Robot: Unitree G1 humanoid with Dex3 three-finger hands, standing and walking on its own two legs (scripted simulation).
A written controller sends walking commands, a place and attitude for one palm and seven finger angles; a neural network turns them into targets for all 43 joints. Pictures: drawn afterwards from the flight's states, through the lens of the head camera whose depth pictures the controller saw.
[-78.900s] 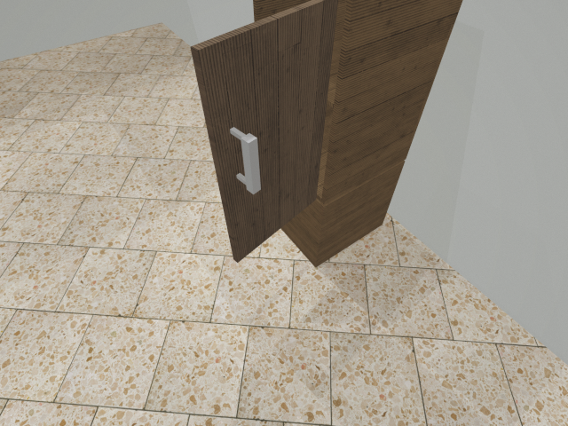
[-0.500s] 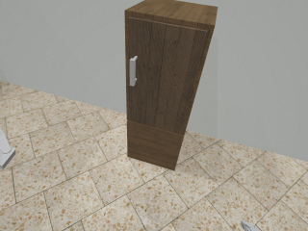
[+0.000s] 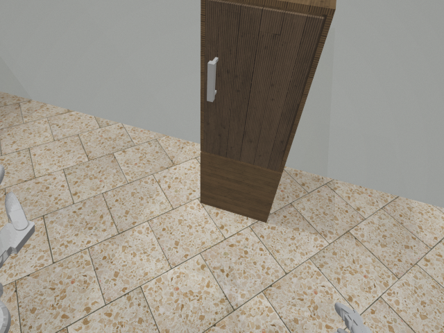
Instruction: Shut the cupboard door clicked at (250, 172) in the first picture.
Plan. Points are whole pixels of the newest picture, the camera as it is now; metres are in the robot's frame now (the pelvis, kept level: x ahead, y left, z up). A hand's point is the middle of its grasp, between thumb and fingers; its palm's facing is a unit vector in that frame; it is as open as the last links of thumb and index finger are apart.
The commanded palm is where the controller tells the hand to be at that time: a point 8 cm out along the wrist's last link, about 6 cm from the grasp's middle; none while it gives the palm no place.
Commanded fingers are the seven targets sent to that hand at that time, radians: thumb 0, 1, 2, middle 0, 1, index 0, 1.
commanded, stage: stop stepping back and stand still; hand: left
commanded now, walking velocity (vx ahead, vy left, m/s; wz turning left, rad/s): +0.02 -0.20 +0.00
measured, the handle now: (213, 79) +0.88 +0.07 +0.03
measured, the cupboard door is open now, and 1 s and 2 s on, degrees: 0 0 0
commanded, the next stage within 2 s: let the arm hang, fingers relaxed in 0.12 s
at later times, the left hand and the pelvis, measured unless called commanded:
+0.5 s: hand out of the picture +0.11 +0.16 -0.15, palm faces +0.05 -0.99 -0.16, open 7.3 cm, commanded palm none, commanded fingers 0.00 0.90 0.90 -0.20 -0.30 -0.20 -0.30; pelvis +0.02 +0.00 +0.00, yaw +2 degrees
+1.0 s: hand out of the picture +0.00 +0.20 -0.15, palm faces +0.05 -0.98 -0.21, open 7.4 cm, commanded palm none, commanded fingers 0.00 0.90 0.90 -0.20 -0.30 -0.20 -0.30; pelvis +0.02 +0.02 +0.02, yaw +0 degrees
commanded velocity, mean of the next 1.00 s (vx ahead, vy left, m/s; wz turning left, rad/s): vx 0.01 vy -0.01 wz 0.00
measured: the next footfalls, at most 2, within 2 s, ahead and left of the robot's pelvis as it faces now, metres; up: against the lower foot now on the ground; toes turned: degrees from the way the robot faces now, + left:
none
